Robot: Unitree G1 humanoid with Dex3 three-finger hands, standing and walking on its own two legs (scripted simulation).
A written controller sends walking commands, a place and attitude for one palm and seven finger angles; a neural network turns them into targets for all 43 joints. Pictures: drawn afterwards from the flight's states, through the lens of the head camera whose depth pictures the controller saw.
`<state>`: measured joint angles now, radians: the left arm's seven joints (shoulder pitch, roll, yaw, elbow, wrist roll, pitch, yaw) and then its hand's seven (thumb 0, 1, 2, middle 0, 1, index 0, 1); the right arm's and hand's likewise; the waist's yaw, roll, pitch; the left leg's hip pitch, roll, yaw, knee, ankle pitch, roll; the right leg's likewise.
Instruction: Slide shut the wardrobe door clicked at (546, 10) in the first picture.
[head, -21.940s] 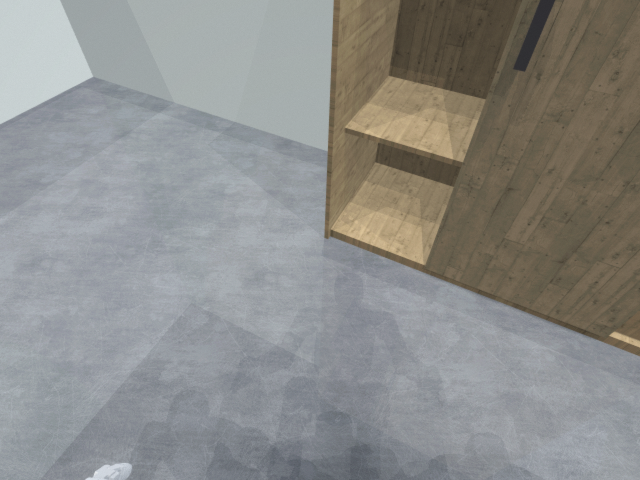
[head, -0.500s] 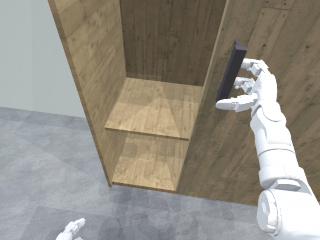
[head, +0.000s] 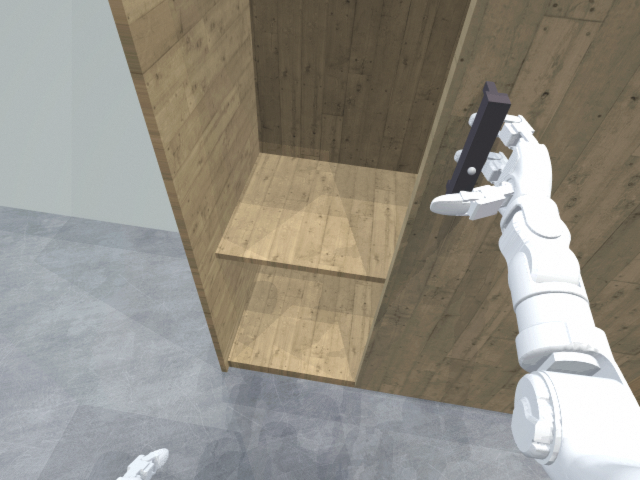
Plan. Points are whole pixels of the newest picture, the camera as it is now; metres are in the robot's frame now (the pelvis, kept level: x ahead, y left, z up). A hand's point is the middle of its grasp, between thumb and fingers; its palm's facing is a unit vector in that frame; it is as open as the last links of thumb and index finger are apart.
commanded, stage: move the hooked fingers beside the handle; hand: right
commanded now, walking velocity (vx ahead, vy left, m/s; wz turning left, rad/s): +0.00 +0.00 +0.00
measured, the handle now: (469, 151) +0.51 -0.13 +0.19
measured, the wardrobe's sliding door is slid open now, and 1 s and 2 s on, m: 0.41 0.41 0.41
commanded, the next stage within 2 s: none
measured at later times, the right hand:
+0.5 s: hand (491, 176) +0.44 -0.14 +0.19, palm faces +0.06 +1.00 -0.01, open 14.0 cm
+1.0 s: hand (519, 182) +0.44 -0.17 +0.20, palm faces +0.06 +1.00 -0.01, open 14.0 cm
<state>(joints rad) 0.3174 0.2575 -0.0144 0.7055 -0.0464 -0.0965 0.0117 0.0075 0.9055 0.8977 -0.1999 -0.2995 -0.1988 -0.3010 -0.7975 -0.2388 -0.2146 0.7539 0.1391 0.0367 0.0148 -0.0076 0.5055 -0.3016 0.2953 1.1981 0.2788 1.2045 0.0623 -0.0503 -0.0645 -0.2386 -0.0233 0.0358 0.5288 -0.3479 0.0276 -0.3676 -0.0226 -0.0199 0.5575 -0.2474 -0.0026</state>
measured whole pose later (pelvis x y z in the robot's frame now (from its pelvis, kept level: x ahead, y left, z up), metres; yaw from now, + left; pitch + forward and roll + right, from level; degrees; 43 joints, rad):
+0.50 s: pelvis +0.01 +0.00 +0.00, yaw +0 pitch +3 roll +0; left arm 0.29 0.26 -0.01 0.69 -0.05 -0.06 0.03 0.01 0.91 0.90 -0.20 -0.30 -0.20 -0.30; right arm -0.72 -0.27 -0.23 0.67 0.15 0.07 0.04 -0.01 0.51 -0.30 0.30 1.20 0.30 1.20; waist 0.05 -0.05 -0.07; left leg -0.21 -0.02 0.04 0.51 -0.35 0.03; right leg -0.34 -0.02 -0.02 0.55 -0.25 0.00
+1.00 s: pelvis +0.00 -0.01 +0.00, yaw +0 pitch +2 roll +1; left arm 0.32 0.27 -0.02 0.68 -0.06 -0.06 0.03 0.01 0.91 0.90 -0.20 -0.30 -0.20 -0.30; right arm -0.71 -0.33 -0.27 0.69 0.16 0.06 0.10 -0.01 0.51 -0.30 0.30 1.20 0.30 1.20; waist 0.06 -0.05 -0.06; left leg -0.21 -0.02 0.03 0.50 -0.34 0.02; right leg -0.34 -0.02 -0.02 0.55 -0.25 -0.01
